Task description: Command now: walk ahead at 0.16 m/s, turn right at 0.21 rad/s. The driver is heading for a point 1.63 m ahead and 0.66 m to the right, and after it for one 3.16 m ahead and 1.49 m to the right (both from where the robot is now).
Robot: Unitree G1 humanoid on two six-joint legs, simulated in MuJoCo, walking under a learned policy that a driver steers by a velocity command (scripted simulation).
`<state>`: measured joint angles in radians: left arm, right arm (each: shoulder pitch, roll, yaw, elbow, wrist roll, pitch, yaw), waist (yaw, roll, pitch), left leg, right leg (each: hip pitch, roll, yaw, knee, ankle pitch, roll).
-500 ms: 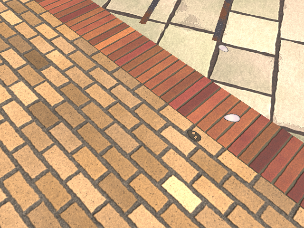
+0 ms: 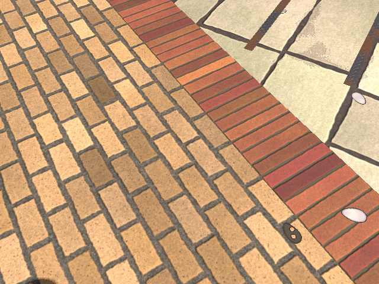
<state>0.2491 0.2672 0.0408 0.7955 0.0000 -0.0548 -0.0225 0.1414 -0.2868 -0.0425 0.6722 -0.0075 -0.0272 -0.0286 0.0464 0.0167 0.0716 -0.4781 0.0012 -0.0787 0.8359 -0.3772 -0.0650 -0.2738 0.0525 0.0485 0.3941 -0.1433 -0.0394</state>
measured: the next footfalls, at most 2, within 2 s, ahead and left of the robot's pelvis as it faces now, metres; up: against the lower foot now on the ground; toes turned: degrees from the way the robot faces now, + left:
left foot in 0.16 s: +0.15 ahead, +0.13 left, +0.00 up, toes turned -10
right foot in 0.56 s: +0.08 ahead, -0.12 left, +0.00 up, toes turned -21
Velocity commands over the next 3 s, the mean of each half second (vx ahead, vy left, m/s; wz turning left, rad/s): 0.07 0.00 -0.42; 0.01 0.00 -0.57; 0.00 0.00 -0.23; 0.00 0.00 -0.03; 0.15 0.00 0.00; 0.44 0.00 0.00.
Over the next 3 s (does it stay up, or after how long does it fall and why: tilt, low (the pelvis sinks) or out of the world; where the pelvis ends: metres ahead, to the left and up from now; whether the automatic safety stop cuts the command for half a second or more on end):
stays up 0.31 -0.22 -0.01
